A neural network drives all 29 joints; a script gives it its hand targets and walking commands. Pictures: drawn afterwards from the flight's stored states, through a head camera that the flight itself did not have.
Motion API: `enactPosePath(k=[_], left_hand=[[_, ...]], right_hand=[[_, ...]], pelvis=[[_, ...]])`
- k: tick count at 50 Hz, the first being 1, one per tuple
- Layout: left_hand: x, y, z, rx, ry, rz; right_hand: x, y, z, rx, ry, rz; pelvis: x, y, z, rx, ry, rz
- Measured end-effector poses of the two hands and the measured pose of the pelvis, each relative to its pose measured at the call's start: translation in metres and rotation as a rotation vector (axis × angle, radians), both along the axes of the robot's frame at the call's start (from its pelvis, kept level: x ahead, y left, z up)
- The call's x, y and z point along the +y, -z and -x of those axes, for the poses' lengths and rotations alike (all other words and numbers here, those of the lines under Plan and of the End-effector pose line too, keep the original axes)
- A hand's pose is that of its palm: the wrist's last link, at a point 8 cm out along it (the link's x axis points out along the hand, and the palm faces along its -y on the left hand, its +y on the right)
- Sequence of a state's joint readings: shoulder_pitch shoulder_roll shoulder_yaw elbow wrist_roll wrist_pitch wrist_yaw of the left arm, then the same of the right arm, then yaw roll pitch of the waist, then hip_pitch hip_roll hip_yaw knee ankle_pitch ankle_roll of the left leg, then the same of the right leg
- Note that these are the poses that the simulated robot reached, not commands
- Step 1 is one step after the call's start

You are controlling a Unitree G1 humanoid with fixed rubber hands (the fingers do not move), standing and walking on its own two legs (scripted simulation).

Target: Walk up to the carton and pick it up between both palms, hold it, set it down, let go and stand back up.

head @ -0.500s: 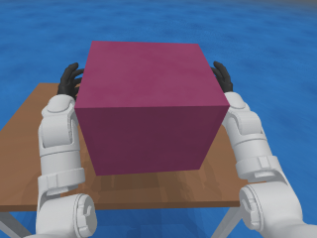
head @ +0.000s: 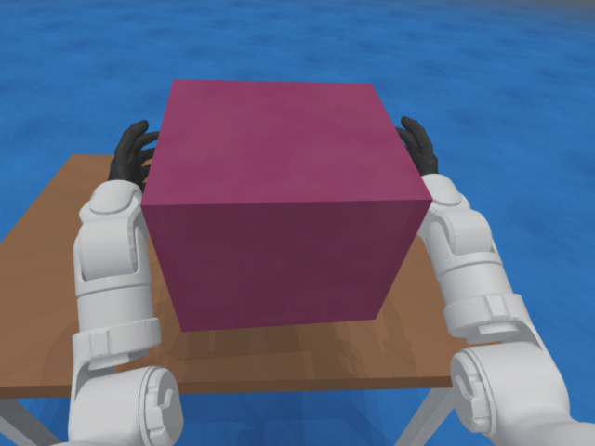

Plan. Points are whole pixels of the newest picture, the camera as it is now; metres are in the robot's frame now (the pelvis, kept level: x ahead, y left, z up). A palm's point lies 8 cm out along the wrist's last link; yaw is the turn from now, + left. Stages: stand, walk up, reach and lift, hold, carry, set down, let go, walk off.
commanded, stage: hold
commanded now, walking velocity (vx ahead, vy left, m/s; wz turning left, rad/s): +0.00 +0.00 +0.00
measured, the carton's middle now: (279, 205) +0.38 +0.01 +0.16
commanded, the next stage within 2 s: set down in 0.62 s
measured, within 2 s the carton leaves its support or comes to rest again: neither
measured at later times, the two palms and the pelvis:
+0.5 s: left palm (128, 187) +0.35 +0.19 +0.21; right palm (420, 177) +0.36 -0.17 +0.22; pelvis +0.00 +0.00 +0.00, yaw +0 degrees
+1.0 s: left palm (111, 165) +0.36 +0.21 +0.24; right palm (401, 173) +0.39 -0.15 +0.21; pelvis +0.01 +0.00 +0.00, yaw +1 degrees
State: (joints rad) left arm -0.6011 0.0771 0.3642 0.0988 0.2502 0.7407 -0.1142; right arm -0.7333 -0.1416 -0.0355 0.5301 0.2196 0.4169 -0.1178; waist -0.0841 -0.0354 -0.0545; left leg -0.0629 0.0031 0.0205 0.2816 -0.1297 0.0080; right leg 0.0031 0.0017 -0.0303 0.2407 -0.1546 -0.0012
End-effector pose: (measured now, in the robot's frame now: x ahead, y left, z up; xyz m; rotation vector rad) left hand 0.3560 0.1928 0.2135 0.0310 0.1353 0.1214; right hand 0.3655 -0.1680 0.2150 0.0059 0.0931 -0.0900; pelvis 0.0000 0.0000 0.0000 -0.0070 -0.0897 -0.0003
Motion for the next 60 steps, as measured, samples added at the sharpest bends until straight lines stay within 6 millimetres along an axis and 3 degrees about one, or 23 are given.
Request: enactPosePath(k=[31,40,45,49,55,60], left_hand=[[0.001,-0.002,0.005,-0.008,-0.003,0.006],[0.008,-0.029,0.005,-0.089,-0.013,-0.022],[0.012,-0.036,-0.002,-0.134,-0.011,-0.059],[0.015,-0.027,-0.008,-0.144,-0.013,-0.082],[0.018,0.007,-0.012,-0.115,-0.032,-0.092],[0.017,0.027,-0.012,-0.102,-0.058,-0.092]], right_hand=[[0.001,-0.003,0.004,-0.007,-0.001,-0.004],[0.007,-0.017,0.0,-0.088,-0.013,-0.001],[0.012,-0.014,-0.01,-0.136,-0.023,0.006],[0.015,0.001,-0.018,-0.149,-0.03,0.025],[0.019,0.033,-0.028,-0.129,-0.049,0.053],[0.019,0.045,-0.034,-0.124,-0.063,0.069]], pelvis=[[-0.002,0.0,0.002,-0.005,-0.005,-0.001],[0.0,0.0,0.0,-0.018,-0.018,-0.004],[0.001,0.0,-0.004,-0.033,-0.02,-0.007],[0.0,0.0,-0.01,-0.039,-0.02,-0.008],[-0.003,0.001,-0.019,-0.031,-0.021,-0.005],[-0.006,0.001,-0.024,-0.018,-0.028,0.0]])
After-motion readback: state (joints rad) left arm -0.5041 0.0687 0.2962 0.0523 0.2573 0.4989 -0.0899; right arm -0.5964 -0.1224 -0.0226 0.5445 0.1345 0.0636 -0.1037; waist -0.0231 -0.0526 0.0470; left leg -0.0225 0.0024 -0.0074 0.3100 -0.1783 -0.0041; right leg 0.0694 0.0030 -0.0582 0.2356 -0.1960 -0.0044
